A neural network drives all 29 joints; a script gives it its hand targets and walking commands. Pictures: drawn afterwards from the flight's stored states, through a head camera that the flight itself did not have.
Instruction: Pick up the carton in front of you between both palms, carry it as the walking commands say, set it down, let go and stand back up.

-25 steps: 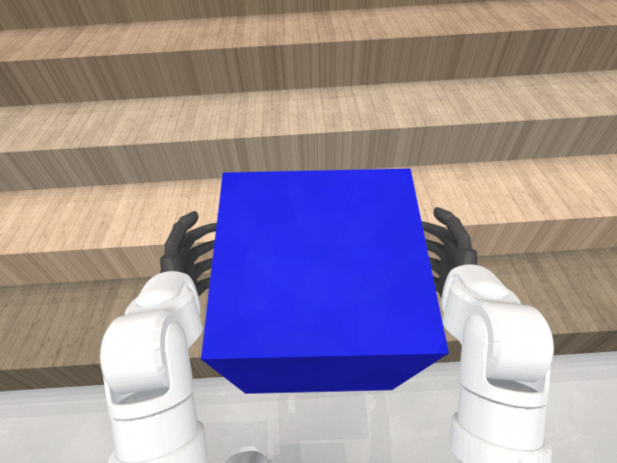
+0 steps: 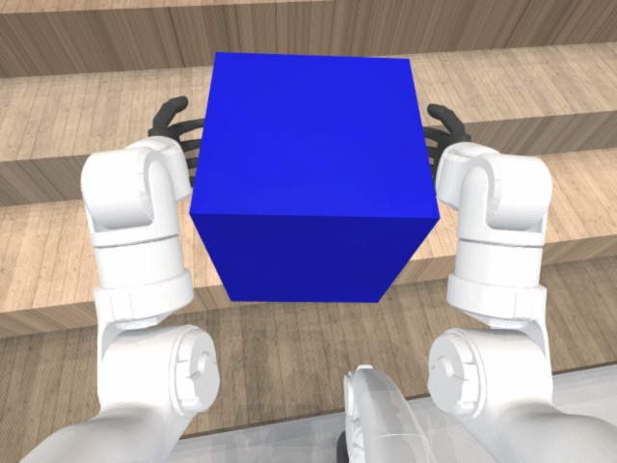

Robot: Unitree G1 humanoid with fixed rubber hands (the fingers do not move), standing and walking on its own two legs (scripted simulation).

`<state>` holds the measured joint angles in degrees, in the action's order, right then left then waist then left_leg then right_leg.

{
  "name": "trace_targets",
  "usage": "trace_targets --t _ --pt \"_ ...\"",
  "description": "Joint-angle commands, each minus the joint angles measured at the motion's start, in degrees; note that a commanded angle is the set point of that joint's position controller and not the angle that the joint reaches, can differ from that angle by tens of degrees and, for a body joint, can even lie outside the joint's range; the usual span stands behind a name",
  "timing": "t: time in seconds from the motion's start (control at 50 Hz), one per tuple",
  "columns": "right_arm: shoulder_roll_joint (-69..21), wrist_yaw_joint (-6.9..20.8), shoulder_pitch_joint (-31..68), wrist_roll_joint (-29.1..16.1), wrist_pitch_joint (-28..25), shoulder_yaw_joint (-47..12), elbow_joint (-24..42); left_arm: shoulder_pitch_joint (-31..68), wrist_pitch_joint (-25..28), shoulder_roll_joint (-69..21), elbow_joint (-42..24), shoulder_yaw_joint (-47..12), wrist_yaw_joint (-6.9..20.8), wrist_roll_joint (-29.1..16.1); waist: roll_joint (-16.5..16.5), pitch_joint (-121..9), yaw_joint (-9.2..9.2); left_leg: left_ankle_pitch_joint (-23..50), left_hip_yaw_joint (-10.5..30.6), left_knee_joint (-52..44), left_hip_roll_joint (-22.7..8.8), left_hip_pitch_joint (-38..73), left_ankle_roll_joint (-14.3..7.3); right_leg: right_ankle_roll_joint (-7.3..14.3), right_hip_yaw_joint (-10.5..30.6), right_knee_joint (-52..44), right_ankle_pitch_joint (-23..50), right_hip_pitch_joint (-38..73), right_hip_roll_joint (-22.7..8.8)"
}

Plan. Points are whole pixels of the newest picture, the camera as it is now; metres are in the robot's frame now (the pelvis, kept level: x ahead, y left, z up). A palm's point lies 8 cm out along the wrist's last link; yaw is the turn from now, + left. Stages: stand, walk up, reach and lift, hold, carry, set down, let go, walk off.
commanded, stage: carry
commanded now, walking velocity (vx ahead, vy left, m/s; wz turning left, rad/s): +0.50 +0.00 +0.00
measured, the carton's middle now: (308, 195) +0.42 -0.01 +0.07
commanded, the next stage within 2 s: none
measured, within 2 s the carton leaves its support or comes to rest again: neither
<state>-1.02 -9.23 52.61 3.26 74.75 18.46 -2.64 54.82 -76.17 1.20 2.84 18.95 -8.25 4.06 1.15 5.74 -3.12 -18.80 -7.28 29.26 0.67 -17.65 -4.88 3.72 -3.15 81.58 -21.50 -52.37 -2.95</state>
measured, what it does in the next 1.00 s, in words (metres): climbs: right foot 0.17 m higher, then left foot 0.17 m higher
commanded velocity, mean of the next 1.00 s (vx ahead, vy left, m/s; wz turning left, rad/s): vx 0.50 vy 0.00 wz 0.28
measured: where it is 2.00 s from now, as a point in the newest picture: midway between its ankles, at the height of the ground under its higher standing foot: outside the picture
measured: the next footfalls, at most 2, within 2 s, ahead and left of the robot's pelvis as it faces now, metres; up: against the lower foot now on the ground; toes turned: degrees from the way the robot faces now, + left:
right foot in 0.22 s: +0.43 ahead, -0.12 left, +0.17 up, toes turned -1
left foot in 0.70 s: +0.71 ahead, -0.01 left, +0.34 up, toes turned +6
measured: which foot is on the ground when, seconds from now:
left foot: down 0.00-0.22, up 0.24-0.68, down 0.70-1.00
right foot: up 0.00-0.20, down 0.22-0.72, up 0.74-1.00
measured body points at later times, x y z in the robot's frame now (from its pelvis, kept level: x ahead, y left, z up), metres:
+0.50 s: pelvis +0.39 -0.10 +0.17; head +0.49 -0.07 +0.61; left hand +0.75 +0.14 +0.27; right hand +0.81 -0.15 +0.27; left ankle +0.38 +0.00 -0.35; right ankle +0.39 -0.13 -0.56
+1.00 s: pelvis +0.71 -0.12 +0.34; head +0.74 -0.13 +0.79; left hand +1.14 +0.01 +0.55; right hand +1.12 -0.29 +0.55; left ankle +0.67 -0.02 -0.39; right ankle +0.77 -0.23 -0.14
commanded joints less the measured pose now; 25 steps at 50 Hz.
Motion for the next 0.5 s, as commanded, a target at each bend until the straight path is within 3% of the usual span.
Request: trace_targets --t 0.0,0.04,0.06,0.08,0.1,0.12,0.14,0.16,0.18,0.2,0.22,0.24,0.26,0.28,0.3,0.32,0.34,0.38,0.4,0.42,0.44,0.46,0.48 --pt "-58.16 13.55 42.28 -24.02 -0.63 -36.1 10.37 35.5 1.84 -60.56 -5.15 -35.97 9.82 -18.91 -11.75 -37.05 -5.74 42.92 21.28 0.36 -18.75 50.66 -12.71 1.18 -0.88 19.79 -6.25 -28.31 -0.5" --pt "-57.87 13.89 40.34 -23.94 -1.08 -39.41 12.6 33.28 2.15 -59.6 -6.47 -37.57 10.05 -17.64 -7.64 -31.43 -8.26 42.51 25.94 -1.77 -22.59 57.08 -13.31 2.67 2.0 35.61 -19.55 -44.28 -1.42" --pt "-57.92 14.34 40.7 -24.77 -1.3 -41.04 13.99 32.14 2.36 -58.85 -6.94 -38.27 10.21 -17.03 -6.97 -28.5 -8.41 44.34 25.25 -3.43 -22.82 57.92 -12.09 2.92 2.35 41.41 -22.96 -49.23 -0.69" --pt "-58.72 14.75 41.25 -25.93 -1.37 -42.4 15.23 31.5 2.42 -57.8 -7.1 -38.9 10.24 -16.49 -4.17 -26.39 -7.49 47.23 22.63 -4.89 -19.17 57.3 -9.79 3.31 0.33 37.72 -26.1 -48.54 -0.28" --pt "-58.66 15.18 40.18 -27.34 -1.45 -43.67 15.43 29.72 2.53 -56.7 -6.98 -39.3 10.2 -16.08 -4.74 -23.56 -6.8 47.19 20.59 -6.77 -17.61 54.92 -7.52 3.04 -0.41 32.01 -29.08 -47.78 -0.93" --pt "-58.44 15.6 39.82 -28.67 -1.46 -44.67 15.57 28.05 2.67 -55.58 -6.49 -39.4 10.08 -15.54 -4.72 -22.54 -5.71 47.4 17.25 -9.5 -15.74 51.66 -5.69 2.54 -3.25 24.63 -27.38 -43.51 -1.26" --pt "-58.61 16.02 41.2 -29.75 -1.54 -45.47 16.25 26.33 2.56 -54.72 -6.24 -39.45 9.98 -15.91 -3.02 -23.4 -0.08 57.4 9.83 -16.17 -13.34 32.3 -4.49 3.23 -5.1 0.19 -18.01 -17.87 -2.57" --pt "-59.0 16.35 40.63 -29.57 -1.46 -45.0 16.64 27.2 2.85 -53.36 -7.57 -39.3 9.83 -14.94 -5.21 -30.73 2.89 90.76 3.73 -11.84 -8.71 16.25 -4.19 4.51 -13.28 -12.47 -5.02 14.81 5.59" --pt "-58.52 16.52 40.03 -29.72 -1.98 -45.22 17.28 26.29 2.89 -53.97 -9.93 -40.67 9.8 -16.26 -18.58 -41.9 13.75 104.62 4.18 1.09 -11.25 7.79 -3.6 3.96 -13.67 -14.73 8.86 42.46 9.74" --pt "-58.51 16.64 40.81 -29.5 -2.17 -45.95 18.24 28.54 3.55 -55.5 -12.78 -42.75 9.97 -17.93 -16.94 -49.5 22.82 105.27 3.15 22.0 -10.73 6.76 -1.57 3.71 -11.2 -24.82 14.8 57.02 12.47" --pt "-58.72 16.85 42.56 -28.3 -2.61 -46.16 19.16 29.15 4.53 -58.6 -15.21 -45.3 10.74 -20.64 -1.14 -50.71 21.45 34.78 5.99 49.23 1.15 -3.34 2.22 8.54 12.63 -45.54 28.29 63.58 5.33" --pt "-58.05 16.02 35.47 -25.91 -2.59 -45.05 18.61 25.88 5.2 -59.06 -13.7 -47.14 11.26 -23.12 23.79 -65.43 13.95 1.56 21.21 80.81 14.27 -10.84 4.94 19.36 48.66 -49.5 72.43 74.54 -15.24" --pt "-53.48 15.06 31.96 -22.4 -2.54 -41.81 16.1 26.85 5.6 -62.16 -14.21 -49.08 11.77 -26.68 13.23 -69.61 12.34 6.42 24.92 87.84 12.05 -9.01 3.17 18.98 46.23 -45.51 72.63 76.77 -13.36" --pt "-54.04 14.36 29.13 -20.41 -3.27 -40.8 17.76 27.04 6.29 -63.07 -17.1 -49.75 12.24 -28.26 7.82 -62.93 11.98 7.41 21.77 87.33 9.24 -13.48 2.75 17.84 41.68 -44.3 57.9 71.94 -12.3" --pt "-52.61 13.94 29.04 -17.76 -3.73 -39.26 18.44 30.68 6.75 -65.06 -19.57 -50.94 12.81 -30.22 1.15 -54.97 10.06 6.15 19.08 82.64 6.43 -18.4 2.7 14.87 38.65 -47.04 45.61 66.91 -10.94" --pt "-51.49 13.57 28.46 -15.66 -4.24 -38.67 17.74 32.22 7.35 -66.24 -20.48 -52.3 13.28 -31.75 1.18 -49.4 9.72 5.28 18.59 82.45 5.34 -24.07 1.91 14.15 37.33 -48.26 37.6 65.36 -9.95" --pt "-50.55 13.42 27.06 -14.17 -4.82 -38.51 16.69 32.72 7.66 -67.48 -20.03 -53.58 13.76 -32.77 0.75 -45.58 11.19 2.71 17.18 83.4 4.48 -28.86 1.06 13.61 35.58 -49.41 29.26 65.56 -8.5" --pt "-49.22 13.21 25.83 -12.4 -6.24 -37.88 15.28 34.88 8.2 -68.06 -19.44 -54.9 14.68 -34.15 -1.69 -43.07 11.0 0.22 13.27 78.36 2.36 -34.47 -0.38 12.18 29.37 -51.89 36.9 69.48 -7.97" --pt "-49.49 13.21 23.88 -11.61 -6.5 -37.84 13.24 34.56 7.85 -68.42 -18.3 -54.84 15.21 -34.71 -5.17 -40.71 10.7 -0.21 11.03 72.93 1.26 -36.27 -0.65 11.94 26.99 -53.03 41.82 70.18 -8.66" --pt "-49.04 13.19 22.9 -10.87 -6.89 -37.62 11.2 34.78 7.74 -68.21 -16.18 -54.19 15.76 -34.99 -5.83 -39.06 11.45 -2.91 7.59 69.93 1.77 -38.19 -0.03 11.9 25.94 -54.62 45.67 70.84 -9.63" --pt "-49.08 13.07 21.93 -10.03 -7.18 -37.41 9.0 34.75 7.61 -68.02 -14.16 -53.88 16.3 -35.01 -6.12 -37.13 11.3 -3.39 6.25 67.17 1.28 -40.25 0.23 10.18 24.7 -55.12 53.9 72.85 -9.95" --pt "-48.58 12.93 21.59 -9.47 -7.29 -37.09 7.52 34.45 7.43 -67.29 -12.14 -53.21 16.8 -34.79 -1.28 -37.15 12.67 -5.01 3.27 73.01 2.12 -44.7 -0.77 10.07 23.98 -55.57 61.13 75.84 -10.38" --pt "-48.04 12.64 21.98 -9.13 -7.02 -37.04 6.36 33.73 7.01 -66.75 -9.63 -51.89 17.3 -34.56 -0.1 -35.32 13.18 -7.37 2.61 74.16 1.53 -49.99 -1.24 10.28 22.65 -54.9 62.72 78.09 -10.03"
